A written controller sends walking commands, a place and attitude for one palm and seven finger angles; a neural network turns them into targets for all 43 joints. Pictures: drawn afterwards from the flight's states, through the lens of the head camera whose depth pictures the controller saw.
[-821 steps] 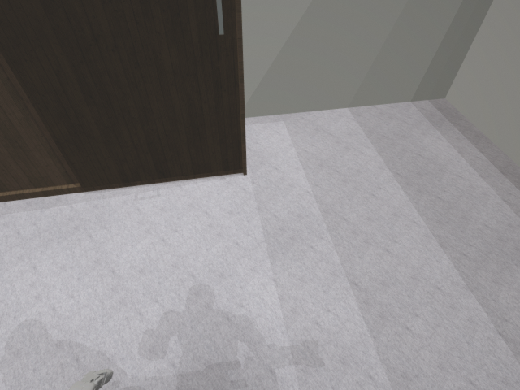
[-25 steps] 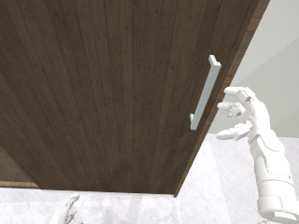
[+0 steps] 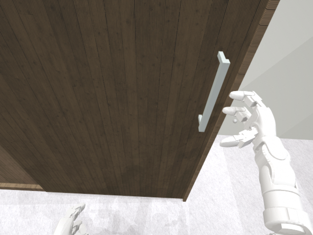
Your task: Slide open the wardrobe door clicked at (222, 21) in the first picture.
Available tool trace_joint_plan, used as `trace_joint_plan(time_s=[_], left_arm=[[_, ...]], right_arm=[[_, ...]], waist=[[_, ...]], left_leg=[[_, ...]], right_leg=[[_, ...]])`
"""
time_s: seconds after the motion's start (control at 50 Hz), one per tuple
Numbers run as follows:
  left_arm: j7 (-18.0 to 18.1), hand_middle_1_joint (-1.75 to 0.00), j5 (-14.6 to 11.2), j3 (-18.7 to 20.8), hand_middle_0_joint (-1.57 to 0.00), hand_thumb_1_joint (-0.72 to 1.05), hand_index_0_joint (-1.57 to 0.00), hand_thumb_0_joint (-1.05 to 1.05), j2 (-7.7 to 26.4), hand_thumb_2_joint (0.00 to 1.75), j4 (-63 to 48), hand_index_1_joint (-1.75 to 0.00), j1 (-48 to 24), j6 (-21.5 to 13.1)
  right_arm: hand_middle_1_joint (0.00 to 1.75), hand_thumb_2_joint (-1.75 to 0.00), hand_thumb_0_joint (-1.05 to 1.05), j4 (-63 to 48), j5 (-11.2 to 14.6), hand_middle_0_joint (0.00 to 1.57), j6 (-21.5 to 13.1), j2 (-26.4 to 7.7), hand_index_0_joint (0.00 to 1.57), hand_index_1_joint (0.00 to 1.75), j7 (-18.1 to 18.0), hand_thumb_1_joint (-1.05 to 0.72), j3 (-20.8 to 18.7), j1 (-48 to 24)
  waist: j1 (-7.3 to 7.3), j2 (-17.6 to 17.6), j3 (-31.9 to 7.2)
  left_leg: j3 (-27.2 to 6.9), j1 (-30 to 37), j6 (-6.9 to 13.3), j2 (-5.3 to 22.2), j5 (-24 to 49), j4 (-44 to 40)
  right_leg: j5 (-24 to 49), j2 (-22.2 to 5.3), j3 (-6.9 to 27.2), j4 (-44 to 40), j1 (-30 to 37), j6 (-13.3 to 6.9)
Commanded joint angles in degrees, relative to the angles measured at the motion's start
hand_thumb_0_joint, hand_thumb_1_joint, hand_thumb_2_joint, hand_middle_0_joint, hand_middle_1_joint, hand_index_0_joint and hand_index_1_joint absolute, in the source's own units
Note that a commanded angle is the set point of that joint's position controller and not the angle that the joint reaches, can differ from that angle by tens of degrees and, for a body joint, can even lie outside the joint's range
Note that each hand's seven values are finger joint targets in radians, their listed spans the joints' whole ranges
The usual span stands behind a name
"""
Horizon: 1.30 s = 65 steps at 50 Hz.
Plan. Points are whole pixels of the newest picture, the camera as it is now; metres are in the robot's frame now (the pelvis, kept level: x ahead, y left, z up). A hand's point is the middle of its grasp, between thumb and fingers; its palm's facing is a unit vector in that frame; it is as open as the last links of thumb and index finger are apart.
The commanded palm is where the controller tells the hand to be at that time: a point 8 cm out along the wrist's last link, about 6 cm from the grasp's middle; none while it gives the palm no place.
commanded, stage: move the hooked fingers beside the handle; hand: right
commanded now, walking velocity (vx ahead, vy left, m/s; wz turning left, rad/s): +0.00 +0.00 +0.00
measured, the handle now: (210, 96) +0.45 -0.11 +0.14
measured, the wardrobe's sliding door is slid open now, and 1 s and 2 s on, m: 0.00 0.00 0.00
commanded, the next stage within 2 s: feel for the door with the fingertips in 0.66 s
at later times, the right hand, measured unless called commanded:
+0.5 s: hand (235, 111) +0.39 -0.16 +0.15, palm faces +0.00 +1.00 -0.01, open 14.0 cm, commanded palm +0.36 -0.21 +0.15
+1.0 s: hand (228, 113) +0.38 -0.14 +0.15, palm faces -0.04 +1.00 +0.00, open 14.0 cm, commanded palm +0.36 -0.19 +0.15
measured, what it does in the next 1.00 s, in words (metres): stands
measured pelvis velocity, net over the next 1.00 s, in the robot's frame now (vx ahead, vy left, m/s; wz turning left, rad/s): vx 0.01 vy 0.01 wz -0.01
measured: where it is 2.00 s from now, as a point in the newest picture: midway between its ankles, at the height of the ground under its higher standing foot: outside the picture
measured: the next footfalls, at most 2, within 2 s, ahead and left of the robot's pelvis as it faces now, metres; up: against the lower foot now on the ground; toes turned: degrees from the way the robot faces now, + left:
none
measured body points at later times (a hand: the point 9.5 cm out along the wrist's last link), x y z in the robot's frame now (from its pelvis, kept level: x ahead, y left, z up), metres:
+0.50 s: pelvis +0.01 +0.00 +0.00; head +0.00 +0.01 +0.45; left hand +0.16 +0.24 -0.09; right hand +0.38 -0.22 +0.15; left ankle +0.00 +0.10 -0.73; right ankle +0.00 -0.09 -0.73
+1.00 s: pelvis +0.01 +0.01 +0.00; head +0.00 +0.02 +0.45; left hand +0.16 +0.25 -0.09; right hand +0.38 -0.20 +0.15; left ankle +0.00 +0.10 -0.73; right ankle +0.00 -0.09 -0.73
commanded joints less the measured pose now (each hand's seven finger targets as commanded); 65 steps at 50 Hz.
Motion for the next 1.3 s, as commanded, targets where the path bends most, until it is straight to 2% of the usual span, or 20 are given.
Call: trace_joint_plan(time_s=[0.0,0.08,0.14,0.2,0.26,0.28,0.36,0.4,0.46,0.52,0.56,0.6,0.76,0.84,0.92,0.96,1.02,1.1,1.16,1.28], left_arm=[[0.52,-0.30,0.32,2.24,-0.20,0.90,-0.20,0.00,5.81,0.90,-7.63,-0.30,-5.13,-3.92],[0.79,-0.30,-0.50,2.02,-0.20,0.90,-0.20,0.00,6.59,0.90,-6.78,-0.30,-4.77,-2.21],[0.55,-0.30,-0.96,2.15,-0.20,0.90,-0.20,0.00,6.82,0.90,-7.90,-0.30,-4.61,-1.91],[0.19,-0.30,-0.79,2.65,-0.20,0.90,-0.20,0.00,6.58,0.90,-9.12,-0.30,-4.56,-2.52],[0.09,-0.30,-0.31,2.85,-0.20,0.90,-0.20,0.00,6.49,0.90,-9.27,-0.30,-4.59,-3.10],[-0.02,-0.30,-0.18,2.91,-0.20,0.90,-0.20,0.00,6.25,0.90,-9.41,-0.30,-5.00,-3.53],[0.21,-0.30,0.18,2.59,-0.20,0.90,-0.20,0.00,6.31,0.90,-7.46,-0.30,-4.76,-3.39],[0.45,-0.30,0.02,2.29,-0.20,0.90,-0.20,0.00,6.12,0.90,-7.03,-0.30,-5.34,-2.58],[0.53,-0.30,-0.22,2.25,-0.20,0.90,-0.20,0.00,6.33,0.90,-7.27,-0.30,-5.38,-1.42],[0.35,-0.30,-0.36,2.16,-0.20,0.90,-0.20,0.00,5.99,0.90,-8.39,-0.30,-5.55,-1.03],[0.21,-0.30,-0.27,2.36,-0.20,0.90,-0.20,0.00,6.07,0.90,-8.97,-0.30,-5.45,-1.18],[0.13,-0.30,-0.27,2.45,-0.20,0.90,-0.20,0.00,5.85,0.90,-9.56,-0.30,-5.56,-1.56],[0.50,-0.30,-0.27,2.35,-0.20,0.90,-0.20,0.00,6.21,0.90,-8.65,-0.30,-5.79,-1.07],[0.55,-0.30,-0.39,2.34,-0.20,0.90,-0.20,0.00,5.70,0.90,-8.87,-0.30,-6.32,-1.60],[0.27,-0.30,-0.25,2.36,-0.20,0.90,-0.20,0.00,5.54,0.90,-8.49,-0.30,-6.03,-2.28],[0.04,-0.30,-0.03,2.58,-0.20,0.90,-0.20,0.00,5.97,0.90,-8.19,-0.30,-5.70,-2.23],[-0.30,-0.30,-0.04,2.48,-0.20,0.90,-0.20,0.00,5.46,0.90,-8.50,-0.30,-6.70,-1.99],[-0.75,-0.30,0.36,2.51,-0.20,0.90,-0.20,0.00,5.16,0.90,-9.07,-0.30,-7.10,-1.11],[-0.53,-0.30,0.54,2.24,-0.20,0.90,-0.20,0.00,5.14,0.90,-8.99,-0.30,-7.33,-0.34],[0.09,-0.30,0.39,2.04,-0.20,0.90,-0.20,0.00,4.87,0.90,-8.53,-0.30,-7.19,-0.31]], right_arm=[[1.20,-0.30,0.00,-18.61,-0.59,0.30,-7.79,-16.69,0.30,1.20,-3.54,0.50,-6.64,-30.35],[1.20,-0.30,0.00,-4.98,-1.08,0.30,-2.20,-15.36,0.30,1.20,-2.15,0.50,-6.11,-23.74],[1.20,-0.30,0.00,-2.93,0.11,0.30,1.18,-9.95,0.30,1.20,0.58,0.50,-1.89,-21.94],[1.20,-0.30,0.00,-9.35,1.28,0.30,-0.14,-7.73,0.30,1.20,1.84,0.50,-0.35,-24.22],[1.20,-0.30,0.00,-16.99,1.69,0.30,-3.75,-10.33,0.30,1.20,0.60,0.50,-2.20,-26.43],[1.20,-0.30,0.00,-20.63,1.34,0.30,-4.94,-10.55,0.30,1.20,-0.12,0.50,-2.08,-28.18],[1.20,-0.30,0.00,-18.61,-0.63,0.30,-5.13,-12.59,0.30,1.20,-3.55,0.50,-3.14,-29.42],[1.20,-0.30,0.00,-13.84,-1.50,0.30,-3.05,-12.78,0.30,1.20,-4.30,0.50,-3.81,-27.40],[1.20,-0.30,0.00,-8.40,-1.71,0.30,0.06,-12.09,0.30,1.20,-3.92,0.50,-3.77,-24.40],[1.20,-0.30,0.00,-9.51,-0.92,0.30,0.95,-10.26,0.30,1.20,-2.39,0.50,-2.67,-23.62],[1.20,-0.30,0.00,-10.99,-0.01,0.30,-0.10,-10.27,0.30,1.20,-1.60,0.50,-3.04,-23.72],[1.20,-0.30,0.00,-14.61,0.28,0.30,-1.60,-9.62,0.30,1.20,-1.11,0.50,-2.30,-24.93],[1.20,-0.30,0.00,-12.29,-0.33,0.30,-1.32,-13.55,0.30,1.20,-1.97,0.50,-5.15,-24.13],[1.20,-0.30,0.00,-14.79,-0.02,0.30,-1.11,-9.23,0.30,1.20,-1.45,0.50,-1.16,-26.67],[1.20,-0.30,0.00,-16.07,0.35,0.30,-2.08,-6.33,0.30,1.20,-1.78,0.50,1.30,-26.94],[1.20,-0.30,0.00,-14.41,0.45,0.30,-1.84,-7.79,0.30,1.20,-2.69,0.50,-0.80,-23.84],[1.20,-0.30,0.00,-14.72,-0.46,0.30,-0.73,-5.58,0.30,1.20,-4.20,0.50,0.65,-23.68],[1.20,-0.30,0.00,-16.77,-1.68,0.30,0.14,-6.92,0.30,1.20,-6.79,0.50,-1.00,-22.72],[1.20,-0.30,0.00,-17.38,-2.27,0.30,-0.14,-8.87,0.30,1.20,-7.69,0.50,-1.96,-24.45],[1.20,-0.30,0.00,-15.55,-1.79,0.30,-1.14,-7.05,0.30,1.20,-6.34,0.50,-0.03,-27.77]], waist=[[0.27,-0.92,-17.93],[0.40,1.65,-8.92],[0.67,1.28,-9.07],[0.80,1.29,-14.54],[0.33,2.42,-17.87],[0.31,0.10,-19.27],[0.91,0.90,-15.51],[0.74,0.96,-11.79],[0.19,1.92,-10.99],[-0.13,0.71,-13.79],[-0.15,3.80,-15.56],[-0.03,3.13,-17.60],[0.04,2.58,-12.84],[0.63,-0.33,-14.63],[1.09,1.25,-15.36],[0.15,4.88,-15.01],[-0.12,3.04,-13.76],[-1.12,3.58,-14.48],[-0.73,3.98,-14.08],[0.42,3.11,-14.09]], left_leg=[[-0.89,5.26,0.31,0.90,16.12,-3.18],[-0.56,3.50,0.40,1.06,12.86,-5.15],[-0.06,2.12,0.64,1.06,12.93,-5.17],[0.18,2.51,0.76,0.80,16.46,-3.91],[-0.02,3.77,0.57,0.52,18.09,-3.27],[-0.13,3.56,0.59,0.56,18.45,-2.99],[0.04,2.34,0.35,0.45,15.60,-3.72],[-0.03,2.33,0.39,0.63,13.87,-4.37],[-0.13,3.14,0.51,0.81,13.84,-5.04],[-0.19,4.82,0.71,0.90,17.22,-4.54],[-0.23,5.94,0.56,0.69,19.23,-4.33],[-0.40,6.56,0.47,0.63,20.98,-3.80],[-1.02,5.43,0.14,0.81,17.14,-5.19],[-1.06,4.83,0.35,0.85,17.16,-5.19],[-0.37,4.52,0.30,0.61,18.55,-4.63],[-0.22,5.27,0.13,0.47,18.25,-4.64],[-0.45,4.68,0.00,0.79,17.44,-4.58],[-0.79,6.18,-0.05,0.94,18.18,-4.50],[-1.21,7.23,-0.14,0.92,18.87,-4.81],[-1.56,6.93,-0.14,0.82,18.18,-5.59]], right_leg=[[16.43,-2.46,3.42,-4.08,10.27,0.71],[11.35,-2.26,2.79,-5.70,4.73,0.45],[11.56,-2.19,2.97,-5.50,5.14,0.69],[16.62,-2.37,3.37,-3.99,9.18,0.83],[19.28,-2.63,3.60,-3.25,11.39,1.01],[20.41,-2.65,3.85,-3.28,13.07,1.21],[17.66,-2.87,4.00,-4.09,11.54,1.24],[14.63,-2.49,3.63,-5.03,8.83,1.07],[13.75,-2.24,3.13,-5.28,7.50,0.84],[16.63,-1.99,2.72,-4.77,8.47,0.96],[18.18,-2.11,2.62,-4.15,9.02,0.67],[19.70,-2.05,2.48,-3.84,10.27,0.61],[14.22,-1.69,2.06,-4.42,7.27,0.07],[14.55,-1.54,2.27,-4.13,9.27,0.12],[16.42,-1.77,2.74,-3.76,10.29,0.39],[15.84,-1.79,2.73,-3.89,8.91,0.25],[14.68,-1.51,2.21,-4.16,8.06,0.30],[15.33,-1.44,1.80,-4.27,7.56,0.25],[15.33,-1.52,1.47,-4.35,7.15,0.09],[13.94,-1.46,1.34,-4.56,7.92,-0.09]])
